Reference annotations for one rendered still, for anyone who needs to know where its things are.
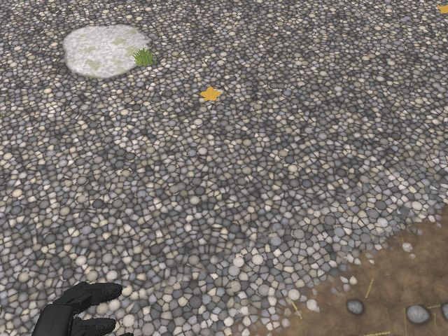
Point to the left robot hand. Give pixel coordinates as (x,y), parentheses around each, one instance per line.
(57,319)

